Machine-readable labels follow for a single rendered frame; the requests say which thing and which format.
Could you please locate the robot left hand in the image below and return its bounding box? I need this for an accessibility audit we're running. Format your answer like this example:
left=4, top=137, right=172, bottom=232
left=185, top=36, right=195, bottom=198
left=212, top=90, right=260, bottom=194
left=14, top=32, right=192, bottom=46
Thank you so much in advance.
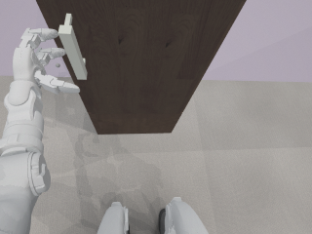
left=13, top=27, right=80, bottom=95

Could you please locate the left robot upper arm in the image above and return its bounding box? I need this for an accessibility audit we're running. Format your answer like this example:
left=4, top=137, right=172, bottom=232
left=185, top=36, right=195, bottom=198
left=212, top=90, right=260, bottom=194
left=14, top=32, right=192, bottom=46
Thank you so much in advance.
left=0, top=151, right=51, bottom=234

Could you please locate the cupboard door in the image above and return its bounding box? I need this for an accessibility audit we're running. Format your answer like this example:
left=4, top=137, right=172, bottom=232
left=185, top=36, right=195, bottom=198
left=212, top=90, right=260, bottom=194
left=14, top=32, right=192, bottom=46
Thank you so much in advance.
left=43, top=0, right=242, bottom=114

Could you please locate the right robot shin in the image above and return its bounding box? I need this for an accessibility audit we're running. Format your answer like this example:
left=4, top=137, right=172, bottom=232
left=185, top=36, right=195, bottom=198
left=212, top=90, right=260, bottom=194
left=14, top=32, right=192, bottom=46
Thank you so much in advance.
left=164, top=197, right=181, bottom=234

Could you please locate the robot left forearm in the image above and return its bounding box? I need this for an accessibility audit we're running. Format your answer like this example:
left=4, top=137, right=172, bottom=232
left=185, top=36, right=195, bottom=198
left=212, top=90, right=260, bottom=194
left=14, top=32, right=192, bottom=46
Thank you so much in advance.
left=0, top=80, right=44, bottom=158

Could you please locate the robot left thigh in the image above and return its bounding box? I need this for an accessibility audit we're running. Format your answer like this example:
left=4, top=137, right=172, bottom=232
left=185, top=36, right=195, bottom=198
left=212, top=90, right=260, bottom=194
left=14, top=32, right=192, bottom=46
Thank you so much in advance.
left=97, top=206, right=129, bottom=234

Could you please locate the handle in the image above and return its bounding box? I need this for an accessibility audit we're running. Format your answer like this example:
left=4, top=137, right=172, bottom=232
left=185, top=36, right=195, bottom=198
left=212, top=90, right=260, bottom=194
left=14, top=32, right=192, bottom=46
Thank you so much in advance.
left=58, top=13, right=88, bottom=80

